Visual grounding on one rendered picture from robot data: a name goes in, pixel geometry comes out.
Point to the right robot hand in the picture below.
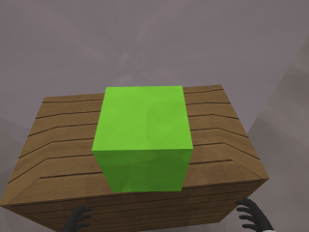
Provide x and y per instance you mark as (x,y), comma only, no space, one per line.
(261,222)

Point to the pedestal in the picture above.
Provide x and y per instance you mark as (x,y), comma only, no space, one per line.
(57,171)

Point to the carton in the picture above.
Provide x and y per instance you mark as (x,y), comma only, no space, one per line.
(143,141)

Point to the left robot hand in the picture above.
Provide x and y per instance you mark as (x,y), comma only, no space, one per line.
(75,217)

